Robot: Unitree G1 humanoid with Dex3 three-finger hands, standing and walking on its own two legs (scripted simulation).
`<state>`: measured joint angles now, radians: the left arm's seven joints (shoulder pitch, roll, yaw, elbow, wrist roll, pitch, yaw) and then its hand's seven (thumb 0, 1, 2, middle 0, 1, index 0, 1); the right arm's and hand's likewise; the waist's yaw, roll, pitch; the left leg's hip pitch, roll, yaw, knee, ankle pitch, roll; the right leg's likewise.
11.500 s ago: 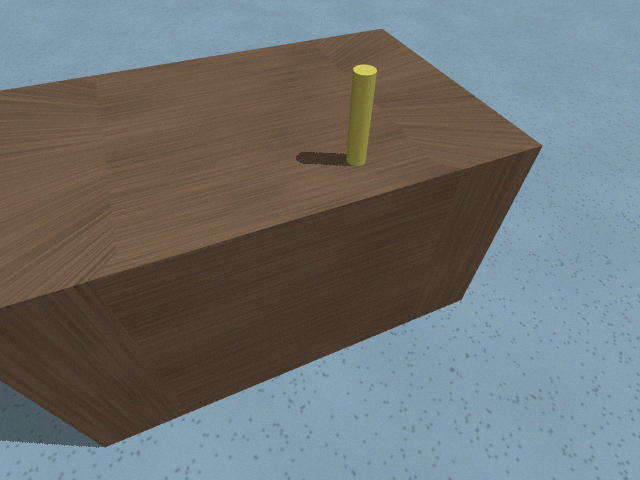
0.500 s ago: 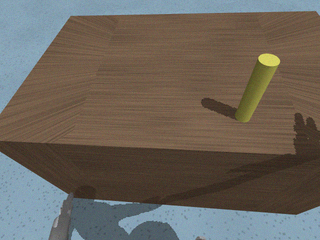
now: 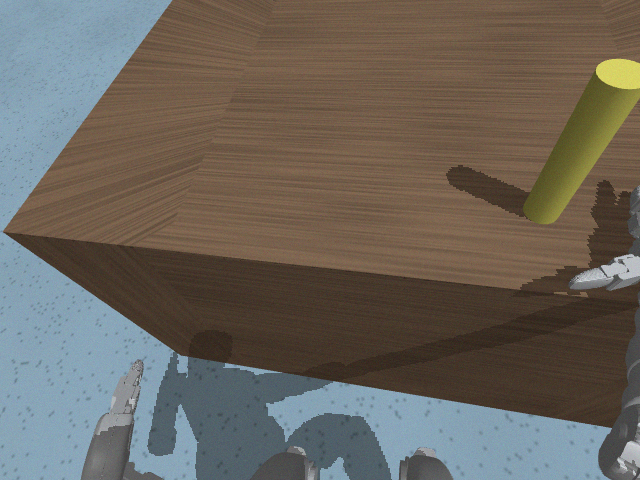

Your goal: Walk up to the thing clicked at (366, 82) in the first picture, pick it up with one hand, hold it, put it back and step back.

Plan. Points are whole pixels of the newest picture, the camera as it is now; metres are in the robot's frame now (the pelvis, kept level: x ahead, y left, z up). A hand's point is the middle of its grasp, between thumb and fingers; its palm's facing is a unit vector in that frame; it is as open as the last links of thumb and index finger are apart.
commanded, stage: close in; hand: right
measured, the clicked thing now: (573, 155) +0.50 -0.24 +0.10
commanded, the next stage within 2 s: rest palm in 0.32 s
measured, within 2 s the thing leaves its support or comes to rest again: leaves its support in 1.58 s
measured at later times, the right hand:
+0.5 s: hand (569, 222) +0.44 -0.24 +0.05, palm faces +0.25 +0.97 +0.02, open 17.4 cm
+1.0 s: hand (557, 201) +0.46 -0.23 +0.06, palm faces +0.24 +0.97 +0.02, open 14.7 cm
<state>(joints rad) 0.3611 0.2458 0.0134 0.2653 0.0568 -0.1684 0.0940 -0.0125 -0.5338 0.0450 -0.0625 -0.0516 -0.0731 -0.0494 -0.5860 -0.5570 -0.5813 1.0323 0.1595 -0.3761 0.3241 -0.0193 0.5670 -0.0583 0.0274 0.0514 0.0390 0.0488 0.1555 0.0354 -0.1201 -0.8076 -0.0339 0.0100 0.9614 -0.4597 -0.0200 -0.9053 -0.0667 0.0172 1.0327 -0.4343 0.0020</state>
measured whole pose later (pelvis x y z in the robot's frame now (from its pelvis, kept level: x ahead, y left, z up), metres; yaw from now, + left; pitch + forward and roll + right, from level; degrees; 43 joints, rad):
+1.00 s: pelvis -0.01 +0.01 -0.01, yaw +0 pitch +18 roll +3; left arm 0.40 0.24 0.04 0.13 0.04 -0.07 0.00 -0.01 -0.55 0.06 -0.05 -0.05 -0.06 -0.05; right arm -0.72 -0.47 -0.47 1.05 0.08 -0.37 0.11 -0.02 0.45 -0.11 0.52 0.29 0.52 0.29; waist 0.16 0.01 -0.13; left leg -0.85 -0.03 0.01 1.01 -0.47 -0.01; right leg -0.94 -0.06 0.02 1.06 -0.43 0.01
